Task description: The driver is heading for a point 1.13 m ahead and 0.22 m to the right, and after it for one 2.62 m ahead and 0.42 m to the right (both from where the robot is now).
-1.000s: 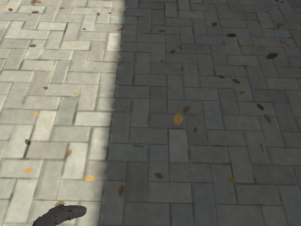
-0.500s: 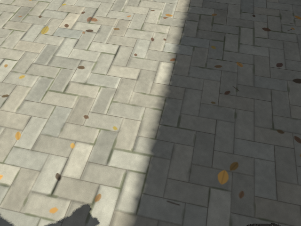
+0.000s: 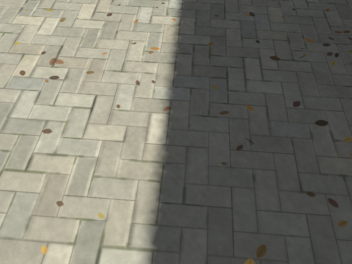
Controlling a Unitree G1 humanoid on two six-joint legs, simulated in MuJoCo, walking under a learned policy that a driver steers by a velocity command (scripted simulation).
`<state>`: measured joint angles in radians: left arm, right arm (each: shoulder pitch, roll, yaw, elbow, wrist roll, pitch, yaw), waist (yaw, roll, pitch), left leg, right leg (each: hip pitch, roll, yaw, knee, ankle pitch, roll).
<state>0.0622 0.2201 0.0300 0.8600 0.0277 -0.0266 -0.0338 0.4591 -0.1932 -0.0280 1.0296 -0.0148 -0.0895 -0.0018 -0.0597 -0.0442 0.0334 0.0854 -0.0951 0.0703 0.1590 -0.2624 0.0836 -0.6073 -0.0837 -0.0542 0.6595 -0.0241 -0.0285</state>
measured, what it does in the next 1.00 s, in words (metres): walks ahead: right foot, then left foot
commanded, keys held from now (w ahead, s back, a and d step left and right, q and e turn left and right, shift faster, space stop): w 0.54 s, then w+e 0.46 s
